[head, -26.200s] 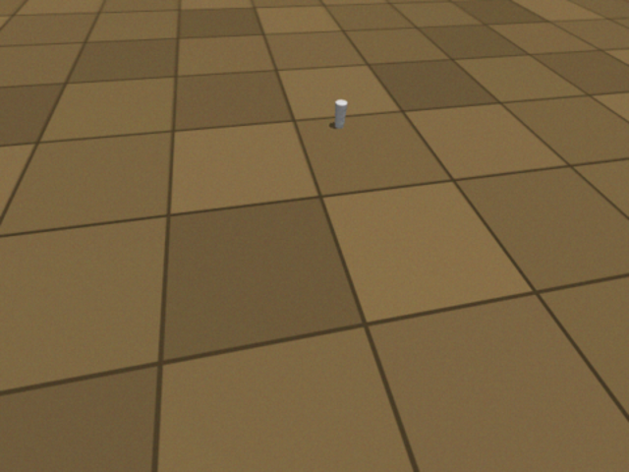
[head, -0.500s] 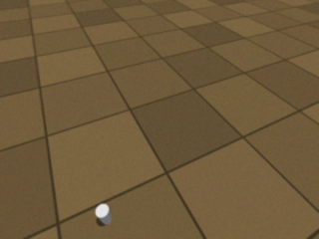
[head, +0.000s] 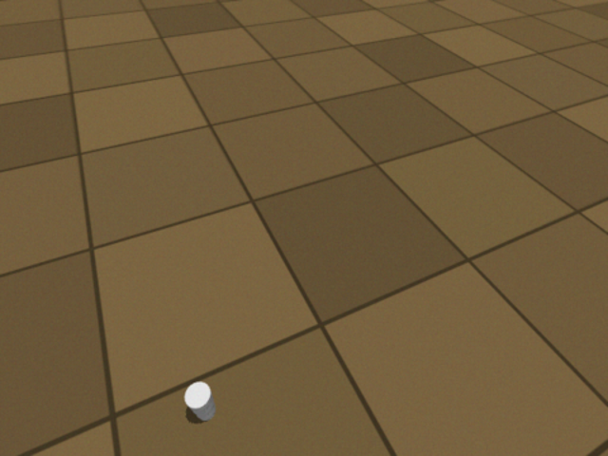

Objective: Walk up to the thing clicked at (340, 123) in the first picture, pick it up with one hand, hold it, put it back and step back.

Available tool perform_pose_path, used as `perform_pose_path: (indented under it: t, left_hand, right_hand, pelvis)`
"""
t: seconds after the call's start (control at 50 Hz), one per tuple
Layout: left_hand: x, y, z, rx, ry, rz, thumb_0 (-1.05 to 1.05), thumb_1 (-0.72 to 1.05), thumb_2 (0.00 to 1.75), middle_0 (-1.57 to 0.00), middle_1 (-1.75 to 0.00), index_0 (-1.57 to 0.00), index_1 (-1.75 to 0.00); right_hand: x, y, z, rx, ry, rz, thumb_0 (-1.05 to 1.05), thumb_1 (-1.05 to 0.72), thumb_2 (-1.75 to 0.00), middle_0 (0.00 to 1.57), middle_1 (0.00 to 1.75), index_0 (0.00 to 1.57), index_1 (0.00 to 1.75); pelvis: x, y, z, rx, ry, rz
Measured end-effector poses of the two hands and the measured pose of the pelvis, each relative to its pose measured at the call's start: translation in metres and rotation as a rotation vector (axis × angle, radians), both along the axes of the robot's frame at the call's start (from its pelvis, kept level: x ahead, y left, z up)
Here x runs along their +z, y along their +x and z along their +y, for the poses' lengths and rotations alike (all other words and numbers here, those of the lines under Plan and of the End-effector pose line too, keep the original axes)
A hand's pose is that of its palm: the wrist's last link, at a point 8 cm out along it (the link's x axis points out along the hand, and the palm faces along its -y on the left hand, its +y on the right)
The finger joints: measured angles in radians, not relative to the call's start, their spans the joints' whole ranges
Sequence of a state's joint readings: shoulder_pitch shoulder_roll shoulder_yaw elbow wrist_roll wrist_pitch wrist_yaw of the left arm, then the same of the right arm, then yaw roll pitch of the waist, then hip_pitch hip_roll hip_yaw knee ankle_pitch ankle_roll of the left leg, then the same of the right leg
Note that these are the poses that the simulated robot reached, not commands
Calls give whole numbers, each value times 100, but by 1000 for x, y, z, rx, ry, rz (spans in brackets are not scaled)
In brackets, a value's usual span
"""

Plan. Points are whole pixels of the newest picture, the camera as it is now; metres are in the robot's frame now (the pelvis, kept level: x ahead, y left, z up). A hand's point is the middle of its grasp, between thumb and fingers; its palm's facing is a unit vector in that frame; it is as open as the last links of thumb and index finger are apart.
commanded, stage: stand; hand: left
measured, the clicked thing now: (202, 403) +0.41 +0.28 -0.70
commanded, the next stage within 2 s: go down in 1.62 s
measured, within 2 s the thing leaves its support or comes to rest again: neither
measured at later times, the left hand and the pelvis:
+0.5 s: hand out of the picture +0.09 +0.26 -0.16, palm faces -0.02 -0.94 -0.34, open 7.4 cm; pelvis +0.01 +0.00 +0.00, yaw +0 degrees
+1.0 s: hand out of the picture +0.08 +0.26 -0.16, palm faces -0.01 -0.94 -0.35, open 7.4 cm; pelvis +0.01 +0.00 +0.00, yaw +0 degrees
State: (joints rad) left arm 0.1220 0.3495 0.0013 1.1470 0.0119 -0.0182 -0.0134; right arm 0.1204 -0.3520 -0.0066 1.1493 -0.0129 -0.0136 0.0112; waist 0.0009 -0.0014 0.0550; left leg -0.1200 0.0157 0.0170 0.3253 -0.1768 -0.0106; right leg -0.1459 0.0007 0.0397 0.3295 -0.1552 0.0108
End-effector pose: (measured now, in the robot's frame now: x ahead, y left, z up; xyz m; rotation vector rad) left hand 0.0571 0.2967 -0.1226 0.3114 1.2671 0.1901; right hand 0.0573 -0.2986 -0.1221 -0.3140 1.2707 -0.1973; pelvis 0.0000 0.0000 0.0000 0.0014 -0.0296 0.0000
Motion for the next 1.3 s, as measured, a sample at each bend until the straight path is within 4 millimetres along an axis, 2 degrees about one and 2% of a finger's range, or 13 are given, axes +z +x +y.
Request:
perform_pose_path:
  t: [0.22, 0.4, 0.84, 1.3]
  left_hand:
    - [4, 26, 3, -13, 5, -50, 0, 90, 89, -20, -30, -20, -30]
    - [5, 32, 4, -12, 9, -59, 0, 90, 89, -20, -30, -20, -30]
    - [3, 16, 3, 3, 11, -28, 0, 90, 89, -21, -30, -20, -30]
    - [5, 8, 3, 9, 13, -35, 0, 90, 89, -21, -30, -20, -30]
  right_hand:
    - [2, 30, 7, 19, 4, -53, 1, -91, -90, 20, 30, 20, 30]
    - [5, 40, 6, 20, -2, -72, 1, -91, -90, 20, 30, 20, 30]
    - [3, 28, 5, 13, 1, -45, 1, -91, -90, 20, 30, 20, 30]
    - [2, 19, 3, 25, 0, -40, 1, -91, -90, 20, 30, 20, 30]
  pelvis:
    - [0, 10, 4, 3, 0, 1]
    - [1, 15, 4, 4, -1, -4]
    - [1, 12, 3, 7, -1, -10]
    - [1, 6, 1, 15, 1, -13]
